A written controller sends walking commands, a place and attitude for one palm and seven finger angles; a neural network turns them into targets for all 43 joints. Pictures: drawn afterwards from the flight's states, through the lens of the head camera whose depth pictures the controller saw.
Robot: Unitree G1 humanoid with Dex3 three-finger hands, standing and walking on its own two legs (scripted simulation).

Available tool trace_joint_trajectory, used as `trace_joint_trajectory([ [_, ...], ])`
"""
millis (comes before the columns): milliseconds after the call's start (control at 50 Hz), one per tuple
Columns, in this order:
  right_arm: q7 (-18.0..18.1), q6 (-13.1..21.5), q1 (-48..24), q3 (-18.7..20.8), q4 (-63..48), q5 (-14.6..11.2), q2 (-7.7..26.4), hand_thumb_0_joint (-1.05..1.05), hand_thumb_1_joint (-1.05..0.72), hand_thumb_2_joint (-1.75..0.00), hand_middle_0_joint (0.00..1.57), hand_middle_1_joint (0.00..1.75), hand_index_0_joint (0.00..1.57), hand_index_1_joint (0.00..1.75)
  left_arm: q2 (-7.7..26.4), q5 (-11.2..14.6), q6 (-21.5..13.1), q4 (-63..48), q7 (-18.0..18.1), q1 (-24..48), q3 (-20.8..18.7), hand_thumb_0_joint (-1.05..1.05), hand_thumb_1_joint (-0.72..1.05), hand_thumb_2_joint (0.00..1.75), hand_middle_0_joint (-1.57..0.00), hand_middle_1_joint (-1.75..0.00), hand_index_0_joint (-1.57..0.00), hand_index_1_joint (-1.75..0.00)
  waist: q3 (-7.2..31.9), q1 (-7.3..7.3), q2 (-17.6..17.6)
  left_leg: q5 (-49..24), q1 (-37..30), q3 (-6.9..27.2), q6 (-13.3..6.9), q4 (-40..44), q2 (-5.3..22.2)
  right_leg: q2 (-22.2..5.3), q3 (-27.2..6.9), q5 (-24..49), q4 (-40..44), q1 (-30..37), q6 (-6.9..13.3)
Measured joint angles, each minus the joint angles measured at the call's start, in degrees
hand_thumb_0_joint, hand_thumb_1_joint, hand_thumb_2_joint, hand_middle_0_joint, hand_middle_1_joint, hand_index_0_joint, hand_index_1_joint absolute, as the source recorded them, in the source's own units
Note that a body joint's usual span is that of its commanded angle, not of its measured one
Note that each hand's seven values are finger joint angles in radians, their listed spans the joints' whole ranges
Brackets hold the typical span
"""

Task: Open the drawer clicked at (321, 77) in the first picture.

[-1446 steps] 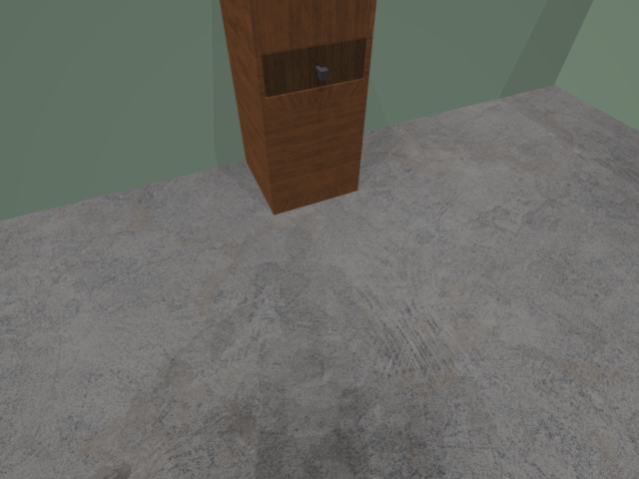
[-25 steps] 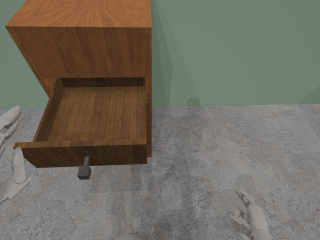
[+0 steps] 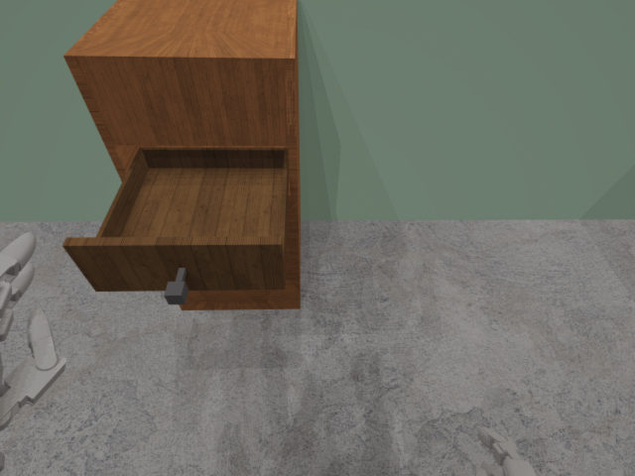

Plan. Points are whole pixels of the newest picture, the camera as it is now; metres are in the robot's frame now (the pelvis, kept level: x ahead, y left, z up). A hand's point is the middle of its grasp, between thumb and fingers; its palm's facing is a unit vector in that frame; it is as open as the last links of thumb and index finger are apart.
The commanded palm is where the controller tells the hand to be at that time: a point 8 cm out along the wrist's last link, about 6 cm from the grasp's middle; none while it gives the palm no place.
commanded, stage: stop stepping back and stand still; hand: left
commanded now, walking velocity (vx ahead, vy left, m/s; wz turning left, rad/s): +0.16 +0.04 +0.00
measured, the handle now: (178, 285) +0.46 +0.27 -0.13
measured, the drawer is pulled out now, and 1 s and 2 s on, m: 0.30 0.30 0.30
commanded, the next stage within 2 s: let the arm hang, fingers relaxed in 0.34 s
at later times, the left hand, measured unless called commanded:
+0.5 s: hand (67, 407) +0.17 +0.24 +0.10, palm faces +0.33 -0.82 -0.46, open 7.4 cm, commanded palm none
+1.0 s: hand out of the picture -0.08 +0.18 -0.17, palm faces +0.09 -0.97 -0.23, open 7.2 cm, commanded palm none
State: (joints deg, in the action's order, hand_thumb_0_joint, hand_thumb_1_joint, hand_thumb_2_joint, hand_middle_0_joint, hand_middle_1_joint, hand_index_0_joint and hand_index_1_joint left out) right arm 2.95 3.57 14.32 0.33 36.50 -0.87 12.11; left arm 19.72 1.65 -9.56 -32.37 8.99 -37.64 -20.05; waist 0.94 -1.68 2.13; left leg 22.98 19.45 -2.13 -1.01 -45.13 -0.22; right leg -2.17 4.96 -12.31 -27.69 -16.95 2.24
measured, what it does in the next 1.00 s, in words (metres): steps on the spot: left foot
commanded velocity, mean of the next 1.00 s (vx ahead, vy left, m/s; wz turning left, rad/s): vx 0.03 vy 0.00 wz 0.00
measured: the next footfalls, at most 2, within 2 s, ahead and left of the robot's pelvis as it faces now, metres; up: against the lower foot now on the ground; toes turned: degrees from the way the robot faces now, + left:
left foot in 0.06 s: +0.01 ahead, +0.12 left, +0.00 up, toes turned +4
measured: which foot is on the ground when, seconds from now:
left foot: up 0.00-0.04, down 0.06-1.00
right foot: down 0.00-1.00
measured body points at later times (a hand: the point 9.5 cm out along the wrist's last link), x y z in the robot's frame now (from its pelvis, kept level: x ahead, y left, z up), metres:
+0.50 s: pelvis -0.02 +0.00 -0.01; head -0.02 -0.01 +0.44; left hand +0.15 +0.29 +0.12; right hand +0.14 -0.23 -0.11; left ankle -0.03 +0.12 -0.74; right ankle +0.01 -0.10 -0.74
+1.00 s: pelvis -0.03 -0.01 +0.00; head -0.01 +0.00 +0.45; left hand -0.08 +0.23 -0.16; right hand -0.05 -0.24 -0.16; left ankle -0.03 +0.12 -0.74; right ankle +0.01 -0.10 -0.74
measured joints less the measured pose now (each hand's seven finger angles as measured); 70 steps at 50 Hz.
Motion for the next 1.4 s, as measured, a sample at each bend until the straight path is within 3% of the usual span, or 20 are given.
trace_joint_trajectory([
  [60, 0.54, 1.96, 1.89, 1.04, -1.08, 0.47, 2.19, 0.02, -0.90, -0.90, 0.20, 0.30, 0.21, 0.30, 0.11, -0.42, -0.35, -1.84, 0.45, -0.50, 0.85, 0.01, 0.89, 0.90, -0.21, -0.30, -0.22, -0.31, -0.03, -0.95, -1.47, -2.37, -8.40, 0.41, -1.81, 18.36, 1.83, 0.71, 1.70, 0.21, -1.10, -1.50, -0.25],
  [80, 0.68, 2.52, 1.71, 1.67, -1.03, 0.56, 2.14, 0.02, -0.90, -0.90, 0.20, 0.30, 0.21, 0.30, 0.84, -0.42, -0.70, -2.56, 0.49, -0.16, 0.64, 0.02, 0.89, 0.90, -0.21, -0.30, -0.22, -0.31, -1.11, -1.06, -0.88, -5.29, -8.56, 0.50, -0.90, 19.34, 1.56, 0.23, 1.67, -0.49, -2.85, -2.18, -0.46],
  [140, 0.67, 3.01, 1.46, 2.10, -1.26, 0.28, 1.30, 0.02, -0.90, -0.90, 0.20, 0.30, 0.20, 0.30, 3.31, -0.41, -1.34, -3.67, 0.32, -0.96, -0.98, 0.02, 0.89, 0.90, -0.21, -0.30, -0.22, -0.31, -2.63, -0.83, 0.54, -6.46, -8.28, 0.14, 1.76, 17.08, 0.82, -0.05, 0.05, -5.99, -6.77, -2.86, -1.40],
  [200, 0.48, 3.37, 1.32, 1.62, -1.42, -0.22, 0.68, 0.02, -0.90, -0.90, 0.19, 0.30, 0.20, 0.30, 4.67, -0.21, -1.86, -3.52, 0.19, -1.63, -2.39, 0.02, 0.89, 0.90, -0.21, -0.30, -0.22, -0.31, -3.01, -1.08, -1.00, -4.89, -7.85, 1.15, 2.47, 14.15, 1.79, 0.94, 0.95, -1.48, -4.88, -1.10, -0.81],
  [300, -0.17, 2.16, -0.30, 1.05, -0.17, -0.43, -0.20, 0.02, -0.90, -0.90, 0.20, 0.30, 0.20, 0.30, 2.49, -0.05, -2.90, -0.88, 0.05, 0.36, -1.84, 0.01, 0.89, 0.90, -0.21, -0.30, -0.22, -0.31, -2.27, 0.08, -2.61, 0.84, -4.88, 1.58, 0.07, 6.91, 1.72, 2.18, 1.29, -0.65, -3.97, -0.72, 1.18],
  [360, -0.37, 1.64, -0.99, 0.28, -0.25, -0.17, -0.41, 0.02, -0.90, -0.90, 0.20, 0.30, 0.20, 0.30, 0.53, -0.14, -2.40, -0.18, 0.34, 1.33, -0.45, 0.01, 0.89, 0.90, -0.21, -0.30, -0.22, -0.31, -2.32, 0.15, -2.14, -0.54, -6.06, 0.35, -1.04, 12.06, 0.90, 1.99, 1.25, -0.02, -3.17, -0.23, 0.91],
  [400, -0.19, 1.68, -1.25, -0.22, -0.73, 0.18, -0.78, 0.02, -0.90, -0.90, 0.20, 0.30, 0.20, 0.30, 0.09, -0.06, -1.96, -0.40, 0.52, 1.36, 0.27, 0.01, 0.89, 0.90, -0.21, -0.30, -0.22, -0.31, -2.84, 0.41, -1.39, -6.49, -7.02, 0.09, -0.43, 14.33, 0.79, 1.90, 0.90, -0.55, -3.63, -0.01, 0.38],
  [440, 0.01, 1.72, -1.02, -0.64, -1.35, 0.27, -1.31, 0.02, -0.90, -0.90, 0.20, 0.30, 0.20, 0.30, 0.20, -0.35, -1.36, -0.60, 0.56, 1.03, 0.66, 0.01, 0.89, 0.90, -0.21, -0.30, -0.22, -0.31, -2.63, 0.61, -0.81, -7.19, -7.56, -0.07, 0.44, 15.06, 0.66, 1.94, 0.31, -2.98, -4.27, 0.03, -0.66],
  [480, -2.05, 3.37, -1.05, 0.49, 0.97, 1.02, -0.64, 0.01, -0.90, -0.90, 0.20, 0.30, 0.20, 0.30, 0.58, -2.76, -1.04, 7.61, -1.97, 5.70, 3.61, 0.01, 0.89, 0.90, -0.21, -0.30, -0.21, -0.31, -0.93, 0.87, -1.87, -6.58, -5.29, 1.06, 0.73, 13.75, 0.10, 1.40, -0.15, -2.99, -7.13, -1.76, -1.15],
  [540, -3.28, 1.00, -2.78, 0.84, 5.99, 1.69, 0.61, 0.01, -0.90, -0.90, 0.20, 0.30, 0.20, 0.30, -2.37, -3.71, 5.50, 30.11, -5.50, 15.63, 9.49, 0.00, 0.90, 0.90, -0.20, -0.30, -0.21, -0.30, 0.73, 2.01, -3.23, -5.07, -2.80, 1.72, 0.67, 10.57, -1.13, 0.49, -1.32, -4.83, -8.50, -2.60, -0.83],
  [580, -3.47, -1.10, -3.83, 0.51, 8.39, 1.83, 0.54, 0.01, -0.90, -0.90, 0.20, 0.30, 0.20, 0.30, -5.15, -3.87, 9.70, 45.95, -6.60, 20.13, 12.37, 0.00, 0.90, 0.90, -0.20, -0.30, -0.20, -0.30, 0.23, 1.87, -3.85, -4.60, -3.14, 1.95, 0.95, 9.85, -0.97, 0.61, -1.11, -5.07, -9.33, -2.32, -0.55],
  [640, -3.44, -3.19, -4.18, 0.00, 10.51, 1.87, -0.96, 0.01, -0.90, -0.90, 0.20, 0.30, 0.20, 0.30, -8.01, -3.61, 13.05, 64.30, -7.55, 22.59, 16.13, 0.01, 0.91, 0.90, -0.20, -0.30, -0.20, -0.30, -1.98, 0.90, -2.21, -4.78, -5.02, 1.83, 1.28, 10.49, -0.78, 0.82, -1.23, -4.99, -9.26, -0.81, -0.17],
  [700, -3.01, -3.96, -3.21, -0.48, 13.05, 1.82, -2.33, 0.01, -0.91, -0.90, 0.20, 0.30, 0.20, 0.30, -10.96, -3.11, 14.10, 76.84, -8.30, 22.07, 19.12, 0.01, 0.91, 0.90, -0.20, -0.30, -0.20, -0.30, -4.15, 0.57, -0.47, -5.62, -6.92, 1.45, 1.37, 12.57, 0.05, 1.76, -1.56, -3.57, -6.57, 1.11, -0.15],
  [720, -2.76, -4.08, -2.49, -0.55, 14.08, 1.76, -2.78, 0.01, -0.91, -0.90, 0.20, 0.30, 0.20, 0.30, -11.50, -2.30, 13.53, 79.22, -7.26, 22.01, 17.77, 0.00, 0.95, 0.90, -0.20, -0.30, -0.20, -0.30, -4.72, 0.75, -0.11, -6.02, -7.15, 1.64, 1.42, 13.27, 0.46, 2.20, -1.34, -2.78, -5.15, 1.71, -0.03],
  [800, -1.68, -4.73, 0.50, -0.05, 18.68, 1.66, -3.14, 0.01, -0.92, -0.90, 0.20, 0.30, 0.20, 0.30, -9.41, -2.47, 12.09, 85.92, -7.31, 21.48, 17.19, -0.03, 1.02, 0.90, -0.21, -0.30, -0.21, -0.30, -6.16, 2.10, 0.01, -7.85, -7.93, 2.20, 1.77, 16.13, 1.48, 3.35, -0.74, 0.22, 0.14, 3.71, 0.42],
  [920, -1.20, -5.16, 4.13, 0.37, 23.83, 1.43, -2.37, 0.01, -0.92, -0.90, 0.19, 0.30, 0.20, 0.30, -8.49, -2.39, 11.50, 93.46, -7.62, 19.27, 18.02, -0.01, 0.97, 0.90, -0.20, -0.30, -0.21, -0.30, -6.56, 2.22, -1.49, -9.23, -9.31, 2.02, 1.58, 18.79, 1.52, 3.51, -0.92, 2.15, 3.74, 5.47, 0.22],
  [1120, -1.07, -4.72, 6.32, -0.28, 27.34, 1.46, -4.91, 0.01, -0.91, -0.90, 0.19, 0.30, 0.20, 0.30, -10.80, -2.24, 11.16, 97.95, -7.37, 19.57, 18.84, 0.00, 0.92, 0.90, -0.20, -0.30, -0.20, -0.30, -5.91, 1.69, -3.08, -10.24, -10.05, 1.03, 1.07, 20.27, 0.95, 2.98, -1.89, 2.83, 4.05, 5.39, -0.22],
  [1400, -1.00, -3.85, 6.30, 0.05, 27.36, 1.62, -8.30, 0.00, -0.91, -0.90, 0.19, 0.30, 0.20, 0.30, -13.31, -2.56, 10.43, 97.01, -6.87, 21.33, 18.48, 0.01, 0.93, 0.90, -0.20, -0.30, -0.20, -0.30, -3.86, 1.11, -2.47, -9.83, -9.59, 0.36, 0.96, 19.49, 0.87, 2.88, -2.56, 2.30, 2.56, 4.38, -0.32],
])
